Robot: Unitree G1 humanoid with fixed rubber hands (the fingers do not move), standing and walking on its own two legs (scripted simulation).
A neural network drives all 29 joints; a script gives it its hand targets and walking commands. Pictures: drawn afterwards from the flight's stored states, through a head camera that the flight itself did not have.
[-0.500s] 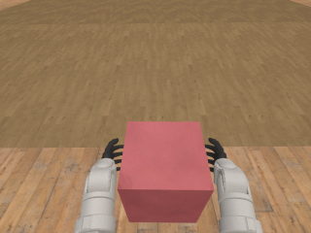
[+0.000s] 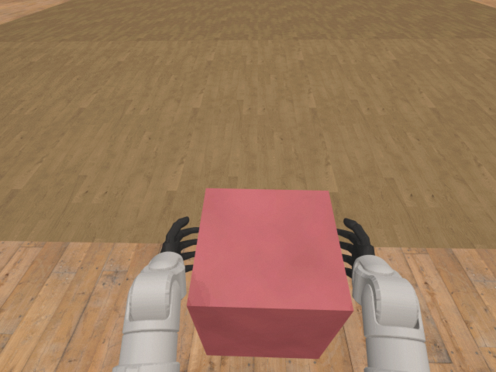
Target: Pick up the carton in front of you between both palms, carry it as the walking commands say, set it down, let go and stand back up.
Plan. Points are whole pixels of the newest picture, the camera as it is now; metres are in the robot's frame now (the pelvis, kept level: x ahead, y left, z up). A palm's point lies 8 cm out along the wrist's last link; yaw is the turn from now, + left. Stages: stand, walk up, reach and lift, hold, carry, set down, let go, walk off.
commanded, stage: carry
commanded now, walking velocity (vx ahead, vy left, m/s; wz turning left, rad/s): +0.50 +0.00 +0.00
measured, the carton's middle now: (264, 277) +0.30 -0.01 +0.01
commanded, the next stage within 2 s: none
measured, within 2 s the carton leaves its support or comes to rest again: neither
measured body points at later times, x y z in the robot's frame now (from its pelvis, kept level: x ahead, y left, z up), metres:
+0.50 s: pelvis +0.25 -0.02 +0.01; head +0.25 -0.03 +0.46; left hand +0.53 +0.14 +0.09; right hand +0.54 -0.16 +0.09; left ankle +0.31 +0.11 -0.68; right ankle +0.12 -0.09 -0.73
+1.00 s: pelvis +0.59 +0.01 +0.02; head +0.59 +0.02 +0.47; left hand +0.87 +0.14 +0.08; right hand +0.85 -0.16 +0.09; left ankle +0.50 +0.07 -0.73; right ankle +0.70 -0.15 -0.68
